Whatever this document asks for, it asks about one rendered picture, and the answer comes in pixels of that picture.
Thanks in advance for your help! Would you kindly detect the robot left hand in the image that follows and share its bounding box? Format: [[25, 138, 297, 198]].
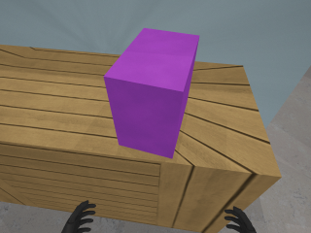
[[61, 200, 96, 233]]

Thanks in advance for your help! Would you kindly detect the pedestal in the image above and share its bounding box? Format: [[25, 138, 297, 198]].
[[0, 45, 282, 233]]

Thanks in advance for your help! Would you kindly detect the robot right hand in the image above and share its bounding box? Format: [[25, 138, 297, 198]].
[[225, 206, 257, 233]]

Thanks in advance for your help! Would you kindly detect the carton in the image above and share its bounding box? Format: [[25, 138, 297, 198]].
[[103, 27, 200, 159]]

